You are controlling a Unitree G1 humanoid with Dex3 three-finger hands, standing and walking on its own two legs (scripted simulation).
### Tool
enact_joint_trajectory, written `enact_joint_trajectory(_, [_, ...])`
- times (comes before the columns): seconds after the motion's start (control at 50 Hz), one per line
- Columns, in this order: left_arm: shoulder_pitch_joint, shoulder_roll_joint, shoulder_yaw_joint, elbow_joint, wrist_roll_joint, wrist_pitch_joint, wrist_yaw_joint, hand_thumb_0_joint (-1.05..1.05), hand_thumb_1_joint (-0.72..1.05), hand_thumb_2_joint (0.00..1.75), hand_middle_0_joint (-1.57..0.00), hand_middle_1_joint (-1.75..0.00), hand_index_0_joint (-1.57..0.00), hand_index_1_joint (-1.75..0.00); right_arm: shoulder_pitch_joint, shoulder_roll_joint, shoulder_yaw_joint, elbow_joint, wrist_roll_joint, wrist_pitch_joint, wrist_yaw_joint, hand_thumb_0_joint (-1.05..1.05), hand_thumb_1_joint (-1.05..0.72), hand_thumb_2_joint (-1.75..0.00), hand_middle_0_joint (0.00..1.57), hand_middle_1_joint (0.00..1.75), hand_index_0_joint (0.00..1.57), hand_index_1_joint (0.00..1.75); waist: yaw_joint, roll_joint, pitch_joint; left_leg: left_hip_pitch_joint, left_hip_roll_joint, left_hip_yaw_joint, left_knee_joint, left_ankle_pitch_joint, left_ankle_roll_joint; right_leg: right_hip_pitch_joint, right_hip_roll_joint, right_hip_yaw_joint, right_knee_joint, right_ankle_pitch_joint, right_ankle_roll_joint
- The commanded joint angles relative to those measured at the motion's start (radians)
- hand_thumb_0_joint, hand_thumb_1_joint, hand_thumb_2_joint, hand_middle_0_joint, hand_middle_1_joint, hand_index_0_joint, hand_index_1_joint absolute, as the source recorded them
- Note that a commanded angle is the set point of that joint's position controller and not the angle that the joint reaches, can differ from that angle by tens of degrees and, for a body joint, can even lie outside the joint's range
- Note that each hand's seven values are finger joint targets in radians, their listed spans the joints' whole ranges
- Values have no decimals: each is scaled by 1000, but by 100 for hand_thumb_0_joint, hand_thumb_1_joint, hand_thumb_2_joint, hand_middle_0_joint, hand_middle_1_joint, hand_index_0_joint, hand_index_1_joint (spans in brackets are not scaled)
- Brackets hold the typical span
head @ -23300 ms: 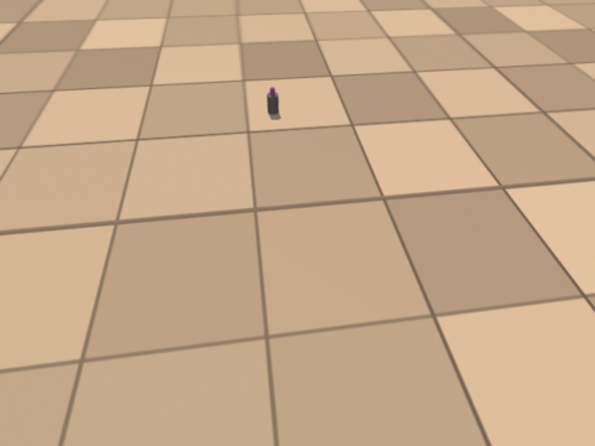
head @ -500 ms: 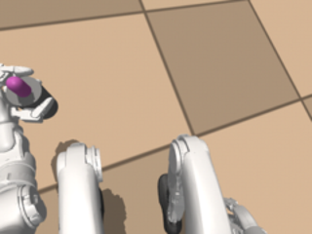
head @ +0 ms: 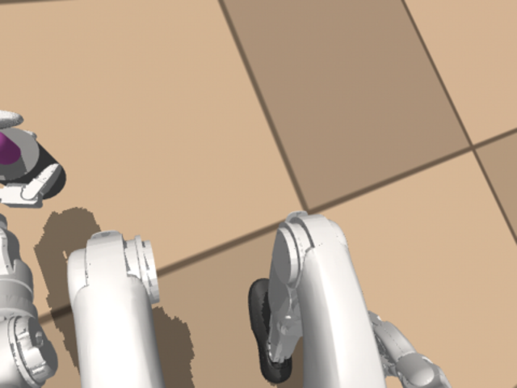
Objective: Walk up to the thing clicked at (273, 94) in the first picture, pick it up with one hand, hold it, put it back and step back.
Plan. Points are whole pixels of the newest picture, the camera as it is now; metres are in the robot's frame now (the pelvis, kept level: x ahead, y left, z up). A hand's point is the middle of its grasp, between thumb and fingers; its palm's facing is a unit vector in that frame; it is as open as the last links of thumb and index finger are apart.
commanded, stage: lower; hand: left
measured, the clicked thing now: (18, 161) +0.43 +0.29 -0.10
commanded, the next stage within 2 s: loosen in 1.44 s
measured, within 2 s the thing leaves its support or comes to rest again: rests again in 1.28 s
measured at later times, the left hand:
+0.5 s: hand (36, 172) +0.43 +0.29 -0.16, palm faces +0.34 -0.94 +0.00, open 9.5 cm
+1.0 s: hand (44, 177) +0.43 +0.28 -0.19, palm faces +0.37 -0.93 -0.01, open 9.5 cm
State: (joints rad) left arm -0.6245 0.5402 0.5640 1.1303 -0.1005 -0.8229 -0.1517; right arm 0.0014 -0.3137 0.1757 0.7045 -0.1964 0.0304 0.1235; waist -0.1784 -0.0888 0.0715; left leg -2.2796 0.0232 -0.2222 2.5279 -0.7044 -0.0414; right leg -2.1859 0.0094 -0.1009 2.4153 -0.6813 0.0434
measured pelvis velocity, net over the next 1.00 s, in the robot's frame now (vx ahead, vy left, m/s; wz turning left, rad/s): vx -0.01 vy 0.01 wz -0.10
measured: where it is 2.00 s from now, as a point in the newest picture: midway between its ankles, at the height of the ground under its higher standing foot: (208, 364)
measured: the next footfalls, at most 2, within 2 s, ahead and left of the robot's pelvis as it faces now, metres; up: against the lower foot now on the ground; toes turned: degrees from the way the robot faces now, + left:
none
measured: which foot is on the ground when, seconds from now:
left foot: down 0.00-1.00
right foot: down 0.00-1.00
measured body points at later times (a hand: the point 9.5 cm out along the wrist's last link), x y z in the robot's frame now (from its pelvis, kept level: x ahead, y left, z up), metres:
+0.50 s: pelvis +0.00 +0.01 -0.02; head +0.24 +0.14 +0.34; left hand +0.40 +0.33 -0.16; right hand +0.13 -0.27 -0.09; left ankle +0.08 +0.14 -0.27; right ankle +0.11 -0.13 -0.27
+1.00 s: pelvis -0.01 +0.01 -0.02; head +0.24 +0.16 +0.32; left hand +0.41 +0.33 -0.19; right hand +0.13 -0.25 -0.07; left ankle +0.08 +0.14 -0.27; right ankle +0.11 -0.13 -0.27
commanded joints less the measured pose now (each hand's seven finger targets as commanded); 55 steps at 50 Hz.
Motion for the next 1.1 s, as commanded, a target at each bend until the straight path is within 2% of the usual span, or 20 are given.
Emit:
enact_joint_trajectory(0.0, [-264, 245, 19, -219, -22, -111, -6, 0, 32, 125, -124, -135, -124, -135, 115, -280, -74, -29, -9, 3, -16, 0, -92, -91, 20, 30, 20, 30, -25, 345, -667, 432, 8, 106, -277, 156, 34, 346, 33, -91, -209, 208, -66])
enact_joint_trajectory(0.02, [-255, 262, 28, -220, -20, -113, -2, 0, 24, 122, -127, -139, -128, -139, 116, -276, -71, -27, -9, 4, -14, 0, -93, -91, 20, 30, 20, 30, -14, 344, -681, 434, 8, 107, -274, 162, 34, 351, 36, -89, -208, 211, -67])
enact_joint_trajectory(0.06, [-238, 250, 20, -165, -16, -114, 1, 0, 22, 122, -126, -138, -128, -138, 103, -281, -58, -33, -13, 6, -11, 0, -93, -91, 20, 30, 20, 30, -30, 344, -645, 430, 11, 99, -268, 168, 32, 333, 37, -97, -197, 213, -67])
enact_joint_trajectory(0.1, [-232, 233, 23, -127, -31, -125, 6, 0, 20, 122, -127, -139, -128, -139, 87, -289, -43, -41, -19, 4, -10, 0, -93, -91, 20, 30, 20, 30, -47, 301, -609, 403, 12, 90, -251, 151, 36, 335, 40, -104, -204, 207, -63])
enact_joint_trajectory(0.24, [-273, 326, 46, -90, -20, -193, 17, 0, 23, 122, -128, -139, -129, -138, 38, -317, 4, -58, -51, -2, -5, 0, -92, -91, 20, 30, 20, 30, -70, 343, -577, 429, 23, 67, -239, 124, 28, 338, 46, -127, -187, 186, -61])
enact_joint_trajectory(0.32, [-262, 353, 49, -70, -22, -224, 12, 0, 21, 120, -126, -137, -127, -137, 20, -330, 34, -64, -68, -5, -6, 0, -94, -91, 20, 30, 20, 30, -78, 367, -590, 462, 29, 59, -217, 185, 21, 374, 50, -133, -170, 238, -61])
enact_joint_trajectory(0.38, [-238, 382, 75, -29, -21, -233, 20, 0, 19, 120, -125, -136, -126, -136, 10, -346, 49, -66, -80, -4, -6, 0, -93, -91, 20, 30, 20, 30, -81, 389, -565, 478, 31, 49, -216, 194, 16, 371, 51, -144, -165, 247, -61])
enact_joint_trajectory(0.44, [-263, 381, 58, -20, -16, -241, 27, 0, 19, 119, -124, -136, -125, -135, -6, -357, 64, -71, -92, 3, -5, 0, -93, -91, 20, 30, 20, 30, -105, 416, -524, 471, 34, 36, -221, 182, 11, 358, 51, -157, -159, 243, -61])
enact_joint_trajectory(0.46, [-228, 383, 65, -9, -18, -243, 30, 0, 17, 119, -123, -135, -124, -135, -3, -359, 69, -69, -96, 3, -4, 0, -93, -91, 20, 30, 20, 30, -97, 407, -536, 486, 36, 35, -216, 202, 9, 374, 53, -159, -159, 259, -60])
enact_joint_trajectory(0.48, [-245, 394, 54, -10, -15, -248, 30, 0, 17, 117, -123, -135, -125, -134, -20, -356, 78, -77, -97, 2, -5, 0, -93, -91, 20, 30, 20, 30, -102, 401, -516, 457, 34, 31, -212, 173, 13, 369, 54, -163, -161, 239, -59])
enact_joint_trajectory(0.5, [-243, 408, 69, -8, -15, -253, 38, 0, 16, 117, -122, -133, -123, -133, -14, -362, 80, -76, -101, 4, -4, 0, -93, -91, 20, 30, 20, 30, -104, 399, -523, 462, 35, 31, -206, 179, 13, 382, 55, -164, -162, 248, -57])
enact_joint_trajectory(0.54, [-249, 405, 52, -1, -15, -261, 41, 0, 19, 116, -121, -132, -123, -132, -29, -365, 90, -82, -107, 5, -3, 0, -93, -91, 20, 30, 20, 30, -113, 405, -513, 461, 35, 25, -204, 173, 12, 377, 56, -168, -159, 246, -58])
enact_joint_trajectory(0.66, [-241, 416, 54, 40, -17, -285, 70, 0, 19, 119, -123, -135, -125, -134, -50, -379, 118, -95, -120, 6, -1, 0, -92, -91, 20, 30, 20, 30, -130, 393, -484, 462, 39, 4, -201, 165, 11, 387, 62, -190, -156, 248, -52])
enact_joint_trajectory(0.74, [-242, 420, 35, 72, -6, -297, 85, 0, 23, 120, -123, -135, -125, -134, -68, -387, 133, -98, -130, 10, 0, 0, -92, -91, 20, 30, 20, 30, -149, 392, -442, 454, 43, -6, -198, 162, 10, 385, 63, -199, -151, 249, -48])
enact_joint_trajectory(0.76, [-229, 444, 56, 64, -3, -301, 92, 0, 24, 120, -123, -135, -124, -134, -71, -389, 134, -103, -132, 8, -1, 0, -92, -91, 20, 30, 20, 30, -133, 393, -451, 460, 44, -6, -198, 168, 10, 392, 65, -199, -151, 254, -49])
enact_joint_trajectory(0.9, [-241, 459, 52, 88, 2, -323, 122, 0, 22, 121, -123, -135, -124, -135, -96, -398, 156, -115, -146, 11, 3, 0, -92, -91, 20, 30, 20, 30, -158, 387, -427, 456, 49, -21, -193, 143, 9, 394, 73, -217, -152, 240, -45])
enact_joint_trajectory(1.0, [-226, 471, 44, 103, 9, -333, 130, 0, 23, 120, -121, -133, -122, -133, -110, -402, 167, -116, -154, 10, 1, 0, -91, -91, 20, 30, 20, 30, -156, 395, -407, 453, 52, -23, -188, 151, 10, 399, 78, -222, -151, 251, -45])
enact_joint_trajectory(1.02, [-206, 473, 49, 95, 9, -333, 133, 0, 20, 120, -122, -134, -123, -134, -112, -401, 167, -116, -154, 9, 1, 0, -92, -91, 20, 30, 20, 30, -145, 402, -416, 469, 54, -26, -189, 163, 6, 399, 80, -223, -147, 258, -45])
enact_joint_trajectory(1.04, [-214, 462, 38, 106, 12, -333, 135, 0, 23, 122, -121, -135, -123, -134, -107, -405, 169, -114, -156, 11, 1, 0, -91, -91, 20, 30, 20, 30, -161, 420, -415, 493, 57, -34, -195, 190, 1, 399, 79, -230, -140, 277, -45])
enact_joint_trajectory(1.08, [-227, 471, 32, 97, 13, -340, 140, 0, 22, 119, -121, -133, -123, -132, -119, -410, 171, -118, -156, 12, 3, 0, -91, -91, 20, 30, 20, 30, -165, 414, -394, 470, 56, -40, -199, 164, 3, 387, 80, -236, -140, 261, -47])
